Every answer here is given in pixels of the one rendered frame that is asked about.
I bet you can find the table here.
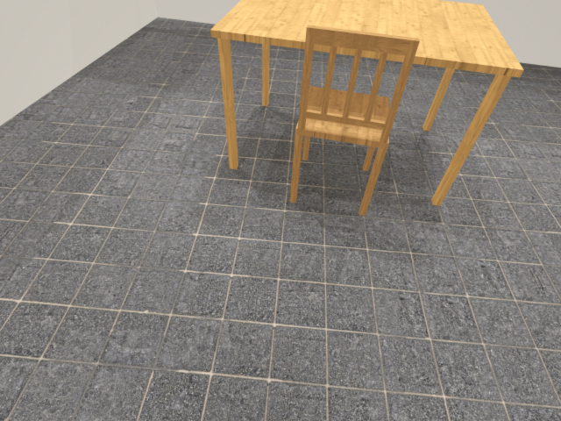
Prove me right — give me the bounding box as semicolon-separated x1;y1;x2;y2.
210;0;524;206

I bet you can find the chair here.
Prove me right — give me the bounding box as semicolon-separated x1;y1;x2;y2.
289;25;420;216

